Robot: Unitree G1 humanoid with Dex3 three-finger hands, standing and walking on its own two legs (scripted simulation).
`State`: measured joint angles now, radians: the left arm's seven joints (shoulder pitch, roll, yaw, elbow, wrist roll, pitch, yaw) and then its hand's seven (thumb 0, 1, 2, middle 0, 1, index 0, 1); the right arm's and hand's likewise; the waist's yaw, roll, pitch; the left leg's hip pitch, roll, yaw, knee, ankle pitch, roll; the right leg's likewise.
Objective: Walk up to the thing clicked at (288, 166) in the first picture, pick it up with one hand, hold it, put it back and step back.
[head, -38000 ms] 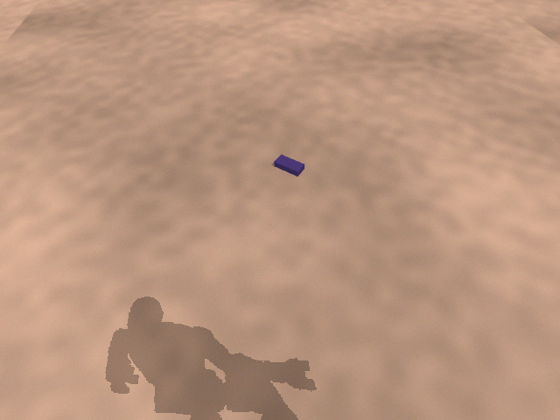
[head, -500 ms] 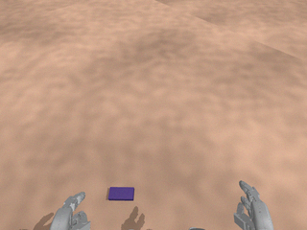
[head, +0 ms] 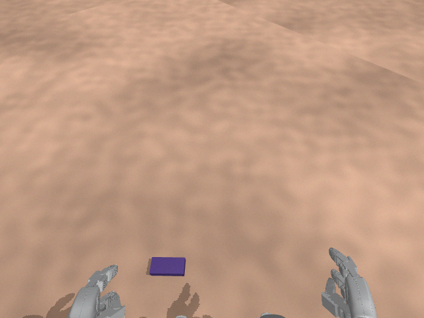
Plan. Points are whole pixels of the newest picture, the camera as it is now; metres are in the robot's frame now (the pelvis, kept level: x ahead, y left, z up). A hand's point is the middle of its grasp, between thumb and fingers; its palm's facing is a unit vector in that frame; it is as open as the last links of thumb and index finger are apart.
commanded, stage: home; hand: left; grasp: from above
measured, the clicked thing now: (168, 266) +0.45 +0.21 -0.70
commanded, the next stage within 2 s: stand in 0.68 s
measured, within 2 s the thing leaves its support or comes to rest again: neither
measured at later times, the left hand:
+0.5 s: hand (121, 312) +0.16 +0.18 -0.05, palm faces +0.04 -0.98 -0.20, open 7.4 cm
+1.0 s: hand out of the picture +0.13 +0.23 -0.10, palm faces +0.01 -0.94 -0.34, open 7.4 cm
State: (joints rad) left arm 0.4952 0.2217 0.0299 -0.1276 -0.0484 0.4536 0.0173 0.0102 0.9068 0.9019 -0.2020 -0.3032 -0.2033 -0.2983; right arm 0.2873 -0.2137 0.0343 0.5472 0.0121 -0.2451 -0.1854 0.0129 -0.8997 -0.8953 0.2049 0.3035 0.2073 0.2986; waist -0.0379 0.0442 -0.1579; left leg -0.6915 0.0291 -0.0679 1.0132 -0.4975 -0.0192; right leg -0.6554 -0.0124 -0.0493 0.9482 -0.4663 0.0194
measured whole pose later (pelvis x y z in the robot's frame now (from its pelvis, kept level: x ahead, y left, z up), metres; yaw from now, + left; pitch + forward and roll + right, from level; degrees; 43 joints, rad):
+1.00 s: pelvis -0.01 +0.01 +0.02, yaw +0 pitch +1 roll +0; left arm 0.23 0.29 0.03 0.57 0.05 0.08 0.03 0.01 0.91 0.90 -0.20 -0.30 -0.21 -0.30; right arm 0.18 -0.28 -0.02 0.82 -0.05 -0.05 -0.02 0.01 -0.90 -0.89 0.21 0.30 0.21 0.30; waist 0.03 -0.02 0.02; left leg -0.44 -0.01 -0.02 0.83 -0.41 0.00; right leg -0.44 -0.05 -0.01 0.83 -0.41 0.03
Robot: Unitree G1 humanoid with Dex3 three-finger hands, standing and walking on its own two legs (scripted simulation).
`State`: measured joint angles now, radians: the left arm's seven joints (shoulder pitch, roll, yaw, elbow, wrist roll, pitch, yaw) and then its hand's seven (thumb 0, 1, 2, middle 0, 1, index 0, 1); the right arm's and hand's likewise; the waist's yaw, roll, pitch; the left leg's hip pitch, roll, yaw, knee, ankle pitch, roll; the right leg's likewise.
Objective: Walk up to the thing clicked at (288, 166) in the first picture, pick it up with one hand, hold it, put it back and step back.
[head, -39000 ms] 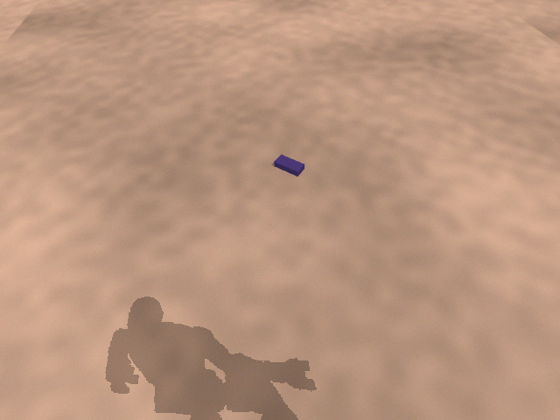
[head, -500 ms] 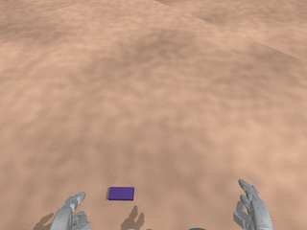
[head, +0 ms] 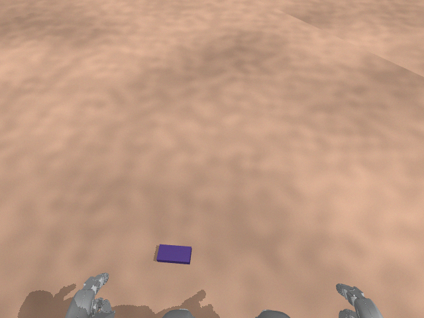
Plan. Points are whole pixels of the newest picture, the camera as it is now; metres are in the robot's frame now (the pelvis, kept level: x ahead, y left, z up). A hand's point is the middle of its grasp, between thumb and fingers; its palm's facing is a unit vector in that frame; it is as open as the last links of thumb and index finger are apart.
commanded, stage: stand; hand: left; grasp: from above
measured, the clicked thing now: (174, 254) +0.45 +0.20 -0.72
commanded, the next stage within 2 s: none
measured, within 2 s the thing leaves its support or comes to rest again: neither
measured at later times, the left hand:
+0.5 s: hand out of the picture +0.04 +0.24 -0.13, palm faces +0.05 -0.94 -0.33, open 7.4 cm
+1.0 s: hand out of the picture +0.05 +0.23 -0.12, palm faces +0.04 -0.94 -0.34, open 7.3 cm
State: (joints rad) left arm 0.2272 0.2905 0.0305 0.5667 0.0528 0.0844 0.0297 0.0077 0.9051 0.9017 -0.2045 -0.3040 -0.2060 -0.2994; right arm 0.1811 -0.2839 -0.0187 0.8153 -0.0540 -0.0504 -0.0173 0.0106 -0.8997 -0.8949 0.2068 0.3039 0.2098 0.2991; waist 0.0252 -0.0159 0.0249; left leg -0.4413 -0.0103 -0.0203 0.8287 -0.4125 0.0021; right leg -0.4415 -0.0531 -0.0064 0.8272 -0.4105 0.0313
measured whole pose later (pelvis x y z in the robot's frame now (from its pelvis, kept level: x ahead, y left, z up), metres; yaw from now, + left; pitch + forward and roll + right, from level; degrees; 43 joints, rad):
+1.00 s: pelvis +0.00 -0.01 +0.04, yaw +1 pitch -4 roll +0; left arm 0.13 0.30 0.03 1.17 0.03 0.00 0.02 0.00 0.91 0.90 -0.20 -0.30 -0.21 -0.30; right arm 0.15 -0.32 -0.01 1.14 -0.02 0.00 -0.01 0.00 -0.90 -0.90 0.20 0.30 0.21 0.30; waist 0.01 0.02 0.07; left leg -0.12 0.00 -0.05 0.37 -0.18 -0.02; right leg -0.11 -0.04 -0.05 0.36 -0.19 0.02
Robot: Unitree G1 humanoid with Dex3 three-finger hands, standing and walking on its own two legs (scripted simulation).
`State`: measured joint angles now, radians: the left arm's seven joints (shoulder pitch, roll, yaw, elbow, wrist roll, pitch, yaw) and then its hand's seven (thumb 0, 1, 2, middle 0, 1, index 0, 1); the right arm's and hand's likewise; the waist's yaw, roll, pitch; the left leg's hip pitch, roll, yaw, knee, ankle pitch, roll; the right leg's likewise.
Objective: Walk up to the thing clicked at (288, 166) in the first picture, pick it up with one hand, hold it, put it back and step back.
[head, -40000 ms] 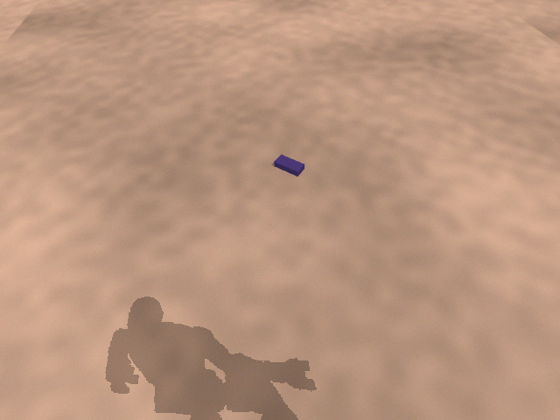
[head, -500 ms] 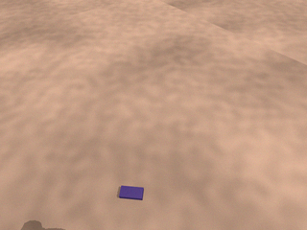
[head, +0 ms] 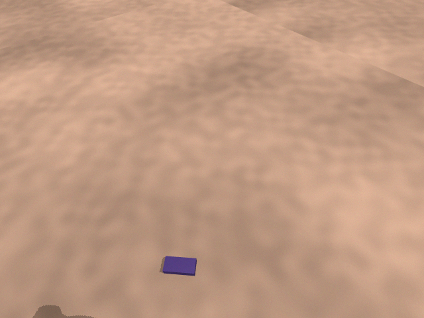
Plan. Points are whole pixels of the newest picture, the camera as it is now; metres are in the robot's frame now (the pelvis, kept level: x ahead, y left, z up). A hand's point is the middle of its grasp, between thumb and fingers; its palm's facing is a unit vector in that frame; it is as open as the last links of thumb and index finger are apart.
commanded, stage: stand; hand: left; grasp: from above
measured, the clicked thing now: (180, 265) +0.46 +0.20 -0.76
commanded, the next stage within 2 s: step back in 1.30 s
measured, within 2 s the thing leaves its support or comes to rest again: neither
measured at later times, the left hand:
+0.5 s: hand out of the picture +0.08 +0.24 -0.16, palm faces +0.01 -0.94 -0.33, open 7.3 cm
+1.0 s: hand out of the picture +0.09 +0.24 -0.16, palm faces +0.00 -0.94 -0.34, open 7.3 cm
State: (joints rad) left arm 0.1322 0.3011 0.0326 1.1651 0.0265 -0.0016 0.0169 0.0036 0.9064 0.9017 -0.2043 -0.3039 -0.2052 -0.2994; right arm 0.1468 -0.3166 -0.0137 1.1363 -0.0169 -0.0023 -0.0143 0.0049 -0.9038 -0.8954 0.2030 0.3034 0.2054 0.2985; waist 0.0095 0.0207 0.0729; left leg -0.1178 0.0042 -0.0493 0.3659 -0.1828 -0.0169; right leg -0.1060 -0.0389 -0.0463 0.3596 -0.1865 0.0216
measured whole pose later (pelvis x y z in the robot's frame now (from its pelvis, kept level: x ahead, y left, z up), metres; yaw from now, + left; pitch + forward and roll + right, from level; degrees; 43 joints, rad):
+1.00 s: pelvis +0.02 -0.01 +0.00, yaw -1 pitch -3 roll +0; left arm 0.09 0.32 0.03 1.16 0.01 -0.01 0.00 0.00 0.91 0.90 -0.20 -0.30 -0.21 -0.30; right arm 0.11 -0.33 0.00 1.14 -0.01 -0.01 -0.01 0.00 -0.90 -0.90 0.20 0.30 0.21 0.30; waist 0.01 0.01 0.06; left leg -0.09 0.02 -0.04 0.33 -0.19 -0.03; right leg -0.09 -0.03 -0.04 0.33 -0.19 0.01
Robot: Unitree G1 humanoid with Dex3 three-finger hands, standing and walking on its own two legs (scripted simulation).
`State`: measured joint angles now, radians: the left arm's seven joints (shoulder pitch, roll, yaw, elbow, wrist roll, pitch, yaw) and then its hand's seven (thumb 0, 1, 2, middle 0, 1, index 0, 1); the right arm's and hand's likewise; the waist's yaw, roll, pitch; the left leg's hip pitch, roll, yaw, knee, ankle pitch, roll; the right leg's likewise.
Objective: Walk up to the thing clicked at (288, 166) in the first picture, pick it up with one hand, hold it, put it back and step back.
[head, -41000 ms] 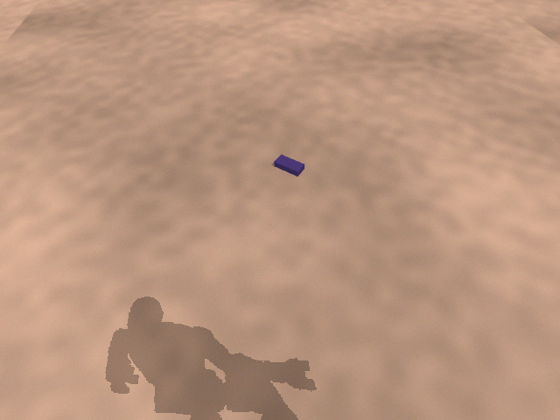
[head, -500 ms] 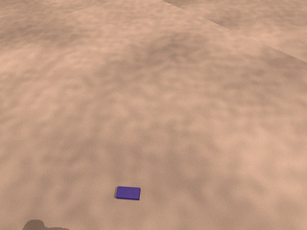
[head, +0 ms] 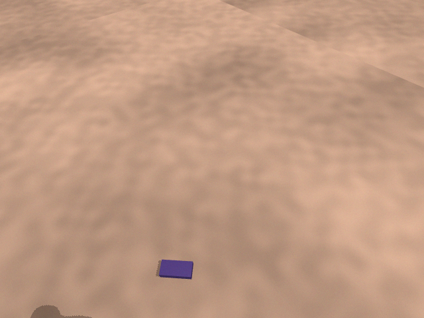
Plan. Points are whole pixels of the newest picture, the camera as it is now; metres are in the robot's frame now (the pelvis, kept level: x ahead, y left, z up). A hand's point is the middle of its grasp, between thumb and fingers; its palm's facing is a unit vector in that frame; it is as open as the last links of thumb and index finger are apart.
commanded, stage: stand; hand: left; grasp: from above
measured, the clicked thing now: (176, 269) +0.44 +0.21 -0.77
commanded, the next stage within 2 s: step back in 0.30 s
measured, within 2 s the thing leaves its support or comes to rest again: neither
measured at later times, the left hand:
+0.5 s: hand out of the picture +0.06 +0.28 -0.17, palm faces +0.00 -0.93 -0.38, open 7.3 cm
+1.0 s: hand out of the picture -0.02 +0.29 -0.18, palm faces -0.12 -0.91 -0.39, open 7.3 cm
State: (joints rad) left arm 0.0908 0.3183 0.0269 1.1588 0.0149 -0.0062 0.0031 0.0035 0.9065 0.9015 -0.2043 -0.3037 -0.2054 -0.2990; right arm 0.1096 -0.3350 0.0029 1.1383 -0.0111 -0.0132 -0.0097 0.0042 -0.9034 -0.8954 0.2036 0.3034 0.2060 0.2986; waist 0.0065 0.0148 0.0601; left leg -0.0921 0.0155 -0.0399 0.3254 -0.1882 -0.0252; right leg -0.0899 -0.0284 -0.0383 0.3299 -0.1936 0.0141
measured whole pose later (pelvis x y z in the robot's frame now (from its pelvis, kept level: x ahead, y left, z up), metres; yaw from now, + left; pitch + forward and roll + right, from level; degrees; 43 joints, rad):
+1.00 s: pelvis -0.15 +0.03 -0.03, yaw -6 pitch -2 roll +0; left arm 0.11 0.39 0.08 0.90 0.02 0.05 0.01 0.00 0.91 0.90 -0.20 -0.30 -0.21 -0.30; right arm 0.10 -0.35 -0.03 0.85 -0.02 0.03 -0.01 0.00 -0.90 -0.90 0.21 0.30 0.21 0.30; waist -0.01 -0.02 0.22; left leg -0.41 0.03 0.06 0.64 -0.20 0.03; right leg -0.29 0.03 0.09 0.84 -0.50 0.01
